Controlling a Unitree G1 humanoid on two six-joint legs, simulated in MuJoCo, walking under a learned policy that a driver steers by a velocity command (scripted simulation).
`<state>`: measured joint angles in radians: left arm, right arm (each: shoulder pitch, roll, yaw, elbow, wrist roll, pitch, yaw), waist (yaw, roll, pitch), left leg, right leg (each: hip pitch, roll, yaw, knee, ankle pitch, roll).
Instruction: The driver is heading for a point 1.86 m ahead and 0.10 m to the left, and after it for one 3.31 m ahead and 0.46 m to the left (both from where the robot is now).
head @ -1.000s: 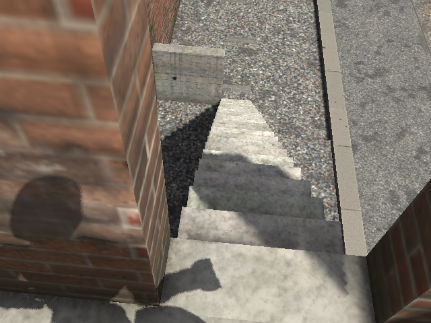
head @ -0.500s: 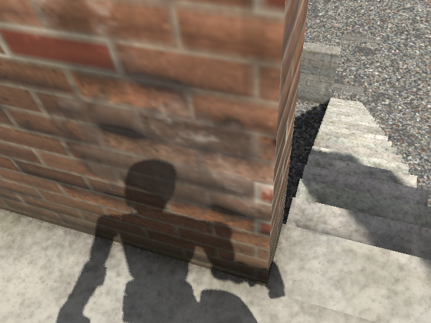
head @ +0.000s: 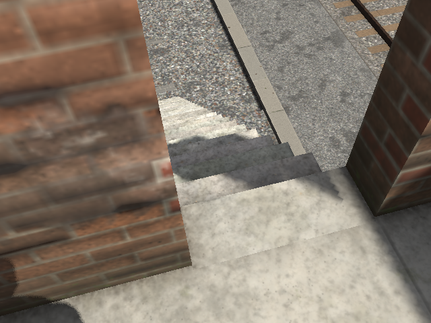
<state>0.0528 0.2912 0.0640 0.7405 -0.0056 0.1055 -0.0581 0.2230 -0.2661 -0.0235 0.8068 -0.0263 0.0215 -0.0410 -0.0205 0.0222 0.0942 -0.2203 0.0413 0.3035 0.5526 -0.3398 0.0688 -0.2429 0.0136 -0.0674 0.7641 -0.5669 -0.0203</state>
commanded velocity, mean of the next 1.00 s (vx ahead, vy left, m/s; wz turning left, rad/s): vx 0.01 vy -0.05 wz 0.00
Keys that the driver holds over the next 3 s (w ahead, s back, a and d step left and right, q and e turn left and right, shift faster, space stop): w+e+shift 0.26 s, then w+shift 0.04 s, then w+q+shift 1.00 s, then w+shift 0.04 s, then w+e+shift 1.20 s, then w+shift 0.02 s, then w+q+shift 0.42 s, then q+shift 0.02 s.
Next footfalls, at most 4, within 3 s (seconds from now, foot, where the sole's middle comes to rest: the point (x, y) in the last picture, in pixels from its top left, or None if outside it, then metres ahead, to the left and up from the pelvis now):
0.04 right None -0.04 -0.08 -0.77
0.36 left None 0.08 0.10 -0.77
0.64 right None -0.05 -0.16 -0.77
1.32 left None -0.03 0.21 -0.77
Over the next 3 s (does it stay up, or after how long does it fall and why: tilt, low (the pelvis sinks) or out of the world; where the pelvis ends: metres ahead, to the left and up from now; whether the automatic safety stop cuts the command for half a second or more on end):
stays up -0.09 0.17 0.01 its command is cut before an obstacle from the start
